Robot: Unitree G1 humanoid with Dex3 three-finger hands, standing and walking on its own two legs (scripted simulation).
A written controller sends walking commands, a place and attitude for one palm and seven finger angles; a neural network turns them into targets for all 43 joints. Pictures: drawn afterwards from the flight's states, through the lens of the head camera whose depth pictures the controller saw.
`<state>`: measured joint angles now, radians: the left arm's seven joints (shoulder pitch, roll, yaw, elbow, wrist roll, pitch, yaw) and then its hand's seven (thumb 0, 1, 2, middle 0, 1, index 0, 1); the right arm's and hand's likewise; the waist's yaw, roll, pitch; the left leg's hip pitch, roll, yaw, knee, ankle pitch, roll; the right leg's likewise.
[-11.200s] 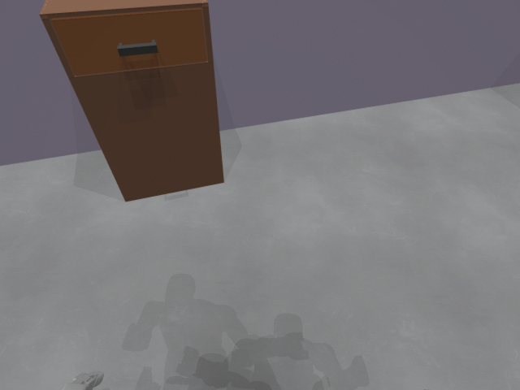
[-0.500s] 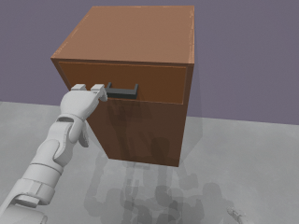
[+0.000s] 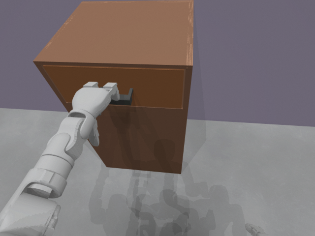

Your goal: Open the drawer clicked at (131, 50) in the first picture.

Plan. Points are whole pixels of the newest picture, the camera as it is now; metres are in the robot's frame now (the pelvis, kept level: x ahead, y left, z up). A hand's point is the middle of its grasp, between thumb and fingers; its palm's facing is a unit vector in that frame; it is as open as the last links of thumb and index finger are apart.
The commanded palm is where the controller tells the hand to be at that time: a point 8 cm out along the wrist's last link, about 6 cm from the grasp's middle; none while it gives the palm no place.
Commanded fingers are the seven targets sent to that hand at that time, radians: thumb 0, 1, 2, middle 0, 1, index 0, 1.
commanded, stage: move the hooked fingers above the handle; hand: left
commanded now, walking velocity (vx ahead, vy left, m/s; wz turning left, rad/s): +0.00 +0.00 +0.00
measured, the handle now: (114, 94) +0.54 +0.19 +0.00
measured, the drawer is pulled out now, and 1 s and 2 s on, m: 0.00 0.00 0.00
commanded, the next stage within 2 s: none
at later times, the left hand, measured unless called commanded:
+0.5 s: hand (123, 96) +0.49 +0.14 +0.06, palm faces -0.07 -0.05 -1.00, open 13.8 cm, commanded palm +0.48 +0.18 +0.12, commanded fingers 0.00 -0.50 0.30 -0.30 -1.20 -0.30 -1.20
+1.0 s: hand (112, 105) +0.46 +0.17 +0.05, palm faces -0.13 -0.01 -0.99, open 13.8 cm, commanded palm +0.47 +0.18 +0.12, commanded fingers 0.00 -0.50 0.30 -0.30 -1.20 -0.30 -1.20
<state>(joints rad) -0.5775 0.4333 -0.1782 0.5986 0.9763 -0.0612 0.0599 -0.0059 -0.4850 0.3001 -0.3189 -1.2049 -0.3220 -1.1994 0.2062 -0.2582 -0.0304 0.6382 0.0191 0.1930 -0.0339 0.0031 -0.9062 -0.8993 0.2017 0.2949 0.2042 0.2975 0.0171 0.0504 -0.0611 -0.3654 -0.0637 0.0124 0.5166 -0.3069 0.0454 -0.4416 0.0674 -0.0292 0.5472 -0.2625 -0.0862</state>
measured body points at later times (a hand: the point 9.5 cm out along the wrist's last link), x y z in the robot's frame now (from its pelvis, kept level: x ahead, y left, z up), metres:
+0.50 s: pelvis -0.01 +0.01 -0.01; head +0.08 -0.01 +0.43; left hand +0.48 +0.14 +0.11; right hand +0.01 -0.27 -0.14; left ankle -0.04 +0.09 -0.73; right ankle +0.00 -0.06 -0.73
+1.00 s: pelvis -0.02 +0.02 -0.01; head +0.06 +0.02 +0.44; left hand +0.46 +0.17 +0.11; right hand +0.05 -0.25 -0.13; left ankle -0.04 +0.09 -0.73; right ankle +0.00 -0.06 -0.73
